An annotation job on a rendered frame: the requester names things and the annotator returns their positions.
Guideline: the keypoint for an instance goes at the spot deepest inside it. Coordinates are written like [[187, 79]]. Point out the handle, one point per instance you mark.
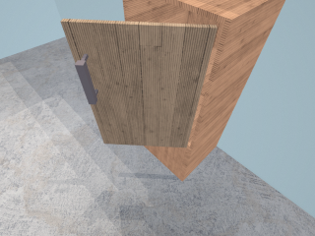
[[86, 80]]

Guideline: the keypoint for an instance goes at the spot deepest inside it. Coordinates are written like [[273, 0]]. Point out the cupboard door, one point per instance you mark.
[[149, 77]]

